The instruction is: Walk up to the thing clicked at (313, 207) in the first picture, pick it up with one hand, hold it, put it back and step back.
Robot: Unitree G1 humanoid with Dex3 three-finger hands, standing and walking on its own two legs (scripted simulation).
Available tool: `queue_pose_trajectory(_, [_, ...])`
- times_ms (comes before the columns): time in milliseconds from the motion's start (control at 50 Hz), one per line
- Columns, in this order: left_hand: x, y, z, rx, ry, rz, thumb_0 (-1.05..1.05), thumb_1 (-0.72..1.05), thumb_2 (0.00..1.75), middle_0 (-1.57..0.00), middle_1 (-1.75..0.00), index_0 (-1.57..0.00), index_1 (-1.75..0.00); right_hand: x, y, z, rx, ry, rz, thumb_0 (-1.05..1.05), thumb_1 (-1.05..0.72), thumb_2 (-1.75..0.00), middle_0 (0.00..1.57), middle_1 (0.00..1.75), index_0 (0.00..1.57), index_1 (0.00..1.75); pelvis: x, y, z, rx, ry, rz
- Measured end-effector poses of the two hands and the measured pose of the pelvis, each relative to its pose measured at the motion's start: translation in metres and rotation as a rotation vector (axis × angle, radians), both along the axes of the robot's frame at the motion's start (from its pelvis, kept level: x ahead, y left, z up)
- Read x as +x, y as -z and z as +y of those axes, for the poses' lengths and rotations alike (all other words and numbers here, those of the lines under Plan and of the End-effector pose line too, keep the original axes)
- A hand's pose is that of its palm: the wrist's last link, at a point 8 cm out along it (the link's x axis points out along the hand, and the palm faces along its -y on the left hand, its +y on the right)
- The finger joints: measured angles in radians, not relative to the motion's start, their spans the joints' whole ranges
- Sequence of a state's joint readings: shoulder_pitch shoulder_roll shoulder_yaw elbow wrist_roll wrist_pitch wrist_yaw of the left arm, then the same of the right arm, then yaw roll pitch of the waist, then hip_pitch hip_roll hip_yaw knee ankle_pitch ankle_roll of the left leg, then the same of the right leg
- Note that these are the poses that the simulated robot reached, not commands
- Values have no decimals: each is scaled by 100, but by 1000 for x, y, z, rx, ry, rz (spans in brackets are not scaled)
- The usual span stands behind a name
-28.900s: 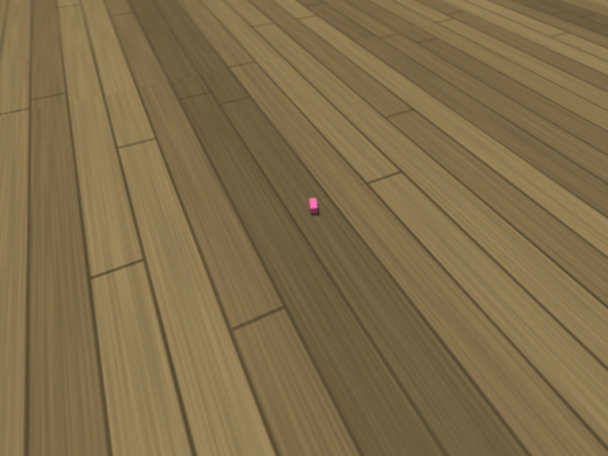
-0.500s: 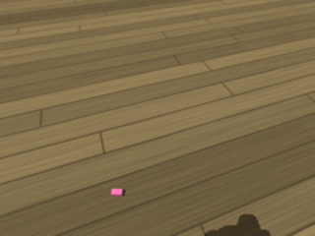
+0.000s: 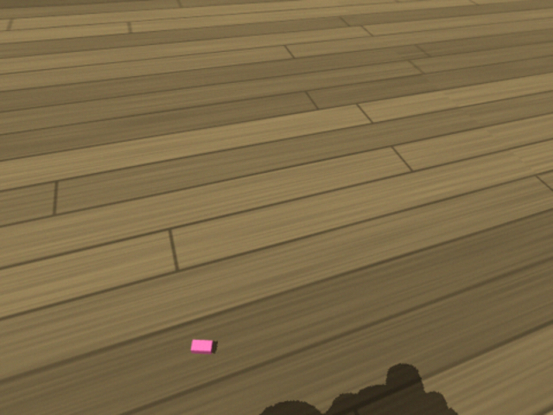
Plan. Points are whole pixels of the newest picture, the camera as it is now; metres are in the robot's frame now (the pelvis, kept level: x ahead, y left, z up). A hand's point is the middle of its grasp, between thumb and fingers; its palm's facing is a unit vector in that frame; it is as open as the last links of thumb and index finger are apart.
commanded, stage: walk up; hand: left
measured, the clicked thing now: (202, 346) +0.44 +0.22 -0.75
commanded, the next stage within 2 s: stand in 1.66 s
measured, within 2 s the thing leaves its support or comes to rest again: neither
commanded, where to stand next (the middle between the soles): +0.06 -0.02 m, yaw +0 degrees
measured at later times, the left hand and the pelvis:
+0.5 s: hand out of the picture +0.11 +0.19 -0.16, palm faces -0.13 -0.91 -0.40, open 7.4 cm; pelvis -0.01 -0.07 -0.02, yaw -5 degrees
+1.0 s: hand out of the picture +0.02 +0.23 -0.15, palm faces +0.02 -0.91 -0.41, open 7.4 cm; pelvis -0.05 -0.05 -0.01, yaw -1 degrees
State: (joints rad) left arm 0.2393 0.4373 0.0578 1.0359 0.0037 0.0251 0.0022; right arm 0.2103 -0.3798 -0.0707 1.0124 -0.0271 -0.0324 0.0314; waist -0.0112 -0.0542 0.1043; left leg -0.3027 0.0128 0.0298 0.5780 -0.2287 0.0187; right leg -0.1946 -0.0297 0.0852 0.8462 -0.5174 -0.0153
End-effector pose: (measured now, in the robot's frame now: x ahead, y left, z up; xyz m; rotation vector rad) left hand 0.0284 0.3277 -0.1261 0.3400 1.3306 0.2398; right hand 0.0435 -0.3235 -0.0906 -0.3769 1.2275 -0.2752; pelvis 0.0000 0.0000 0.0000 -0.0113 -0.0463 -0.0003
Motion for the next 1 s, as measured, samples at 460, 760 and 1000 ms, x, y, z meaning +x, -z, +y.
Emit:
queue_pose_trajectory(460, [79, 5, -78, 15, 141, -78, 0, 90, 90, -20, -30, -20, -30, 55, 31, -74, -30, 5, -120, 0, -90, -89, 20, 30, 20, 30, -3, 25, -59, -2, 83, 19])
queue_pose_trajectory(760, [57, -40, -97, 64, 125, -302, 1, 90, 90, -21, -30, -21, -30, -3, 47, -58, 81, -51, 9, 0, -90, -89, 20, 30, 20, 30, -29, 11, -71, 23, 6, 27])
queue_pose_trajectory(1000, [-16, -15, -53, 41, 24, -176, 1, 90, 90, -21, -30, -20, -30, -10, 19, -35, 60, -75, -85, 1, -90, -89, 20, 30, 20, 30, -48, 9, -52, 20, 13, -2])
